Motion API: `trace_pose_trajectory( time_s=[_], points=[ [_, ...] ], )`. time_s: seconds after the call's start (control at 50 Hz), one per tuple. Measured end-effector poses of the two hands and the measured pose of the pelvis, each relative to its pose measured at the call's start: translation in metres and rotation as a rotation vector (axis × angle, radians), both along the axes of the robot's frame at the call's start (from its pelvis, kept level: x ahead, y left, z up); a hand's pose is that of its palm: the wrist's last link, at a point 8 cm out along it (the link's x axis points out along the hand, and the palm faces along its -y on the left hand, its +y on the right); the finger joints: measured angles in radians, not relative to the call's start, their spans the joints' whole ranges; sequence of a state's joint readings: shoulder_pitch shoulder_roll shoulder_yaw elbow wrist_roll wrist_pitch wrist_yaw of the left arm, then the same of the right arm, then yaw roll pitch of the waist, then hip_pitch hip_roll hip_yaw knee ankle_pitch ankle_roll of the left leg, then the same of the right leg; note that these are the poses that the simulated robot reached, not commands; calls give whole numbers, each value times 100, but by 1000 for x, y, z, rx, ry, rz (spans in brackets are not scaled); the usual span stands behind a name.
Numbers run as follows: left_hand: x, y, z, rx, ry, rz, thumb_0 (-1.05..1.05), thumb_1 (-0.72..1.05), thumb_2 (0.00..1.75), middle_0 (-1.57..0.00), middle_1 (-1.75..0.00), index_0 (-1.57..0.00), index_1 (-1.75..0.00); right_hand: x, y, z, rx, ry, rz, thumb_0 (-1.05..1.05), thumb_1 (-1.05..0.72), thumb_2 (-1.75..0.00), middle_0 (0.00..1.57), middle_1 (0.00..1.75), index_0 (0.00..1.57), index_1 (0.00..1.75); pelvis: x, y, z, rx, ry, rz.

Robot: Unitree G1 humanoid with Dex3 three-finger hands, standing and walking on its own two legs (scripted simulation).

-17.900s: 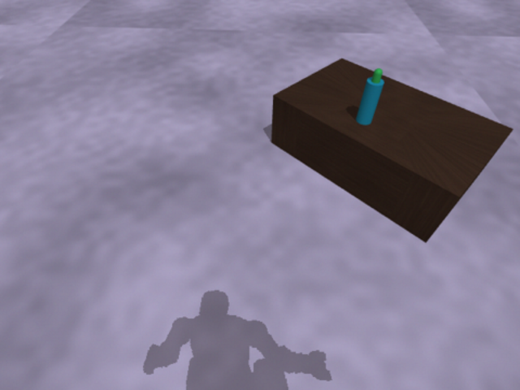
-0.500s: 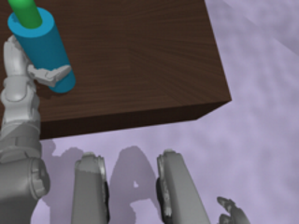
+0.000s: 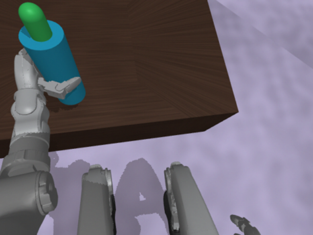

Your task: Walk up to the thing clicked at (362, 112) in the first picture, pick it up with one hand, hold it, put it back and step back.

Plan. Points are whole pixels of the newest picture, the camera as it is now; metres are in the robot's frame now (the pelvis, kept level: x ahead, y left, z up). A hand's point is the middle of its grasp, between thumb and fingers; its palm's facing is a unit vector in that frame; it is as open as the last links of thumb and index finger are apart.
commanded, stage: lift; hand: left
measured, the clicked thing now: (55, 61) +0.51 +0.20 +0.00
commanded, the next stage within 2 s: hold in 1.70 s
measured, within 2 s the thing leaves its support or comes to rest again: neither
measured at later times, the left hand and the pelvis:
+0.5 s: hand (34, 72) +0.45 +0.21 +0.07, palm faces +0.18 -0.98 -0.05, open 10.5 cm; pelvis +0.02 +0.00 +0.08, yaw +2 degrees
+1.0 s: hand out of the picture +0.37 +0.21 +0.15, palm faces +0.17 -0.99 -0.04, open 10.5 cm; pelvis +0.02 +0.00 +0.15, yaw +5 degrees
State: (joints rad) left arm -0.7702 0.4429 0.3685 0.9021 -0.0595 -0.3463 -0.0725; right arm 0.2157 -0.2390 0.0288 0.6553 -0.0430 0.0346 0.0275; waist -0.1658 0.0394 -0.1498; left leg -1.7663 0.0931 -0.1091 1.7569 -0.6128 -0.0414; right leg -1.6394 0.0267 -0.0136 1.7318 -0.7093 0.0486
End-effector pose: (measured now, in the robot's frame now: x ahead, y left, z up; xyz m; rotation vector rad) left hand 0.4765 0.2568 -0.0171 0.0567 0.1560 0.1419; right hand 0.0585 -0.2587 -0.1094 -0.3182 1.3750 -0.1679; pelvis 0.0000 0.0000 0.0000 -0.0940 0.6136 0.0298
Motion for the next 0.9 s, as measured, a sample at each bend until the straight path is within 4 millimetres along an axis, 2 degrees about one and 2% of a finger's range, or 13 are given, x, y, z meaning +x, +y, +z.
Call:
trace_pose_trajectory(
  time_s=[0.12,0.26,0.38,0.68,0.9],
  points=[
    [-10,1,12,6,0,17,-1,-47,112,-66,-105,-69,-105,6,4,8,11,-15,6,1,-93,-91,20,30,20,30,2,0,11,0,-13,4],
    [-23,2,37,10,-1,32,-1,-47,112,-66,-105,-69,-105,19,9,26,23,-56,15,1,-94,-91,20,30,20,30,5,2,30,2,-45,12],
    [-38,3,63,9,2,25,-1,-47,112,-66,-105,-69,-105,33,12,49,29,-101,17,1,-93,-91,20,30,20,30,10,3,53,7,-80,20],
    [-91,6,135,-10,-22,38,-1,-47,113,-66,-104,-69,-104,77,17,114,32,-243,75,1,-92,-91,20,30,20,30,19,3,112,22,-213,51],
    [-121,3,168,-22,-21,32,-1,-48,113,-66,-104,-69,-104,97,22,149,50,-325,117,1,-91,-91,20,30,20,30,19,1,142,40,-295,67]
  ],
)
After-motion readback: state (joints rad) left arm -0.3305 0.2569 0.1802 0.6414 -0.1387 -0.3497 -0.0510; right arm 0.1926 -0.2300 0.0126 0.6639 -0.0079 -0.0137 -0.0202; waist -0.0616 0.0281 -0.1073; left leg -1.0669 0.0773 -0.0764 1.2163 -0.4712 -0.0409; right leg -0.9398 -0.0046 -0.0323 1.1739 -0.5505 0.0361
